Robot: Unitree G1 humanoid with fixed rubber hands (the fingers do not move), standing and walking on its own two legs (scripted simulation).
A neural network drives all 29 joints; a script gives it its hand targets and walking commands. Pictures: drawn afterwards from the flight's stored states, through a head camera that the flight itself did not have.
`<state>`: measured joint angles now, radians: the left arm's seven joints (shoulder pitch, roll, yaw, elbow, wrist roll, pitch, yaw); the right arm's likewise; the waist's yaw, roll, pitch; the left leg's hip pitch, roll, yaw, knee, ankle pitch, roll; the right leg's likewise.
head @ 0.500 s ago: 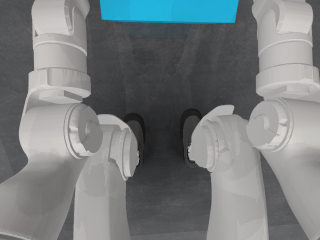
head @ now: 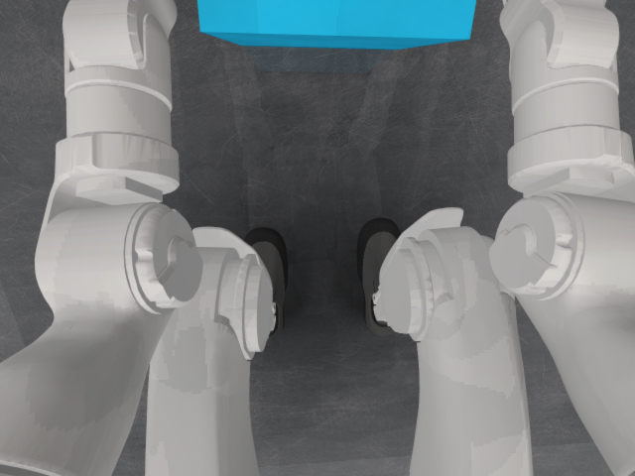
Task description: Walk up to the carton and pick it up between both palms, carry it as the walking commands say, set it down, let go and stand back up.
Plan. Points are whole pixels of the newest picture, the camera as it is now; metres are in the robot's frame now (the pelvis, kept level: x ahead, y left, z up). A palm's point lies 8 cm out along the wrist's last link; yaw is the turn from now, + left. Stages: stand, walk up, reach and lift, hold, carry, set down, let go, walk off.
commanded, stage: set down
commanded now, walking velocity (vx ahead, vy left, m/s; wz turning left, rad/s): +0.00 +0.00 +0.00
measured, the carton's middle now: out of the picture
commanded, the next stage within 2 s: let go in 1.92 s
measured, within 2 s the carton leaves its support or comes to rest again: neither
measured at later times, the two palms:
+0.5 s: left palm out of the picture +0.55 +0.12 -0.18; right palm out of the picture +0.52 -0.22 -0.19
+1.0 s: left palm out of the picture +0.57 +0.12 -0.10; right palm out of the picture +0.54 -0.24 -0.10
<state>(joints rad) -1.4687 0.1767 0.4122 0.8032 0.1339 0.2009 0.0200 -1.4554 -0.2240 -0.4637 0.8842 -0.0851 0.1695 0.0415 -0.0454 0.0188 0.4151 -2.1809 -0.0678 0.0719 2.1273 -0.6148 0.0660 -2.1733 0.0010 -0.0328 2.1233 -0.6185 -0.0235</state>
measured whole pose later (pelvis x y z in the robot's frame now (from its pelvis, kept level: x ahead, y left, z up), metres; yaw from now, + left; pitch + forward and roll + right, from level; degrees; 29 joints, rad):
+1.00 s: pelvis -0.03 -0.01 +0.00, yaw -1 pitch +27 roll +0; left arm -1.61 0.38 0.09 1.05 -0.16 0.21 0.15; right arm -1.56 -0.40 -0.17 1.00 0.14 0.20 -0.14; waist -0.06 0.02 0.52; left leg -2.02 -0.04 0.07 2.13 -0.58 0.05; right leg -2.03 0.03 -0.03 2.12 -0.56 -0.03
